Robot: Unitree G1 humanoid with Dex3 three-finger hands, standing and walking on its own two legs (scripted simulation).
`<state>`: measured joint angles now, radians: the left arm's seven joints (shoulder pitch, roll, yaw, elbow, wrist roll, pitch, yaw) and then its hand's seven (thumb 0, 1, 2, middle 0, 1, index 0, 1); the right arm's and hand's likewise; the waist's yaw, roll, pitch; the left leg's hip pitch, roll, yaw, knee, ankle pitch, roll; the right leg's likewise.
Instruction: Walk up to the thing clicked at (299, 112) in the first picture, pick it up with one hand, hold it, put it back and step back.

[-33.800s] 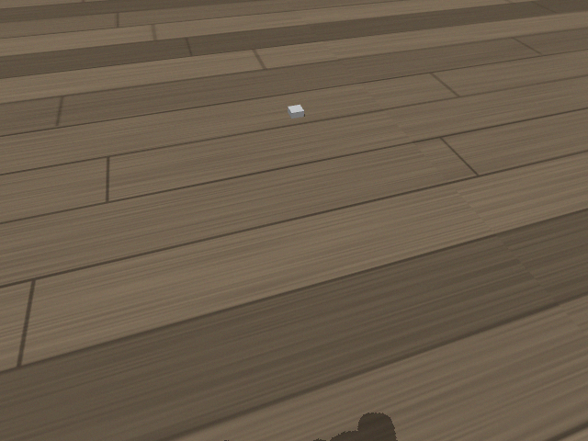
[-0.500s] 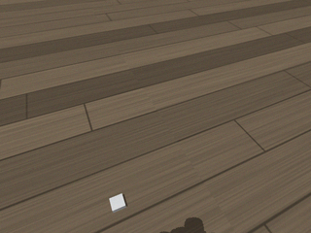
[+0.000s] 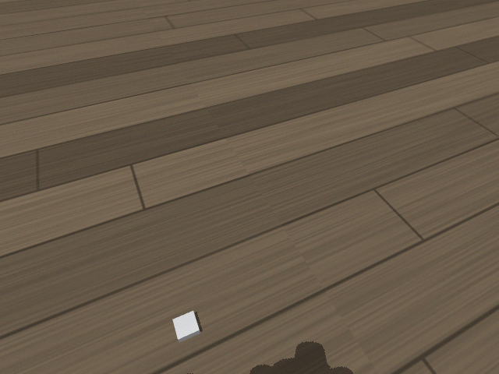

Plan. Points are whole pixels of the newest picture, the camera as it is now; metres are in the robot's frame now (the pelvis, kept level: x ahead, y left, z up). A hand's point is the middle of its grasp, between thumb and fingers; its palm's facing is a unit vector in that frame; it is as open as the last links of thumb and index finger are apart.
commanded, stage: stand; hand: left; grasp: from above
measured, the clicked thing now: (186, 326) +0.41 +0.24 -0.76
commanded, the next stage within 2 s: step back in 0.90 s
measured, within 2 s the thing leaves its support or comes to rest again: neither
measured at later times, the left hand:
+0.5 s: hand out of the picture +0.07 +0.25 -0.16, palm faces +0.01 -0.94 -0.33, open 7.4 cm
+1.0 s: hand out of the picture +0.07 +0.26 -0.16, palm faces +0.02 -0.93 -0.35, open 7.4 cm
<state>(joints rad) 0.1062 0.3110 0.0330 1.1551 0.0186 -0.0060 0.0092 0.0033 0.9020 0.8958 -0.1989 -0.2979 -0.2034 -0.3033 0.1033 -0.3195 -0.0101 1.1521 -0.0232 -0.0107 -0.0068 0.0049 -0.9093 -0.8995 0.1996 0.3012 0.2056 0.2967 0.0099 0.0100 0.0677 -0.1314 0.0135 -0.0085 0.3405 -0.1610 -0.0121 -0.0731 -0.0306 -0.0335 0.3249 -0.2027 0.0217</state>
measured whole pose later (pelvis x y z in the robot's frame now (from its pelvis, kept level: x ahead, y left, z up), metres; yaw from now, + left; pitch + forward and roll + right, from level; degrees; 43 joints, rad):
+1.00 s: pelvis -0.01 +0.00 -0.01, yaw +0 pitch -2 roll +0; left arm 0.10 0.35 0.05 1.08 0.00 0.00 0.00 0.00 0.90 0.90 -0.20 -0.30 -0.20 -0.30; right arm 0.07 -0.35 -0.02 1.10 -0.01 0.01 0.01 0.00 -0.91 -0.90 0.20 0.30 0.21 0.30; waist 0.00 0.01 0.10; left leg -0.21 0.02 -0.02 0.43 -0.19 -0.01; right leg -0.15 -0.03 -0.04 0.42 -0.23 0.01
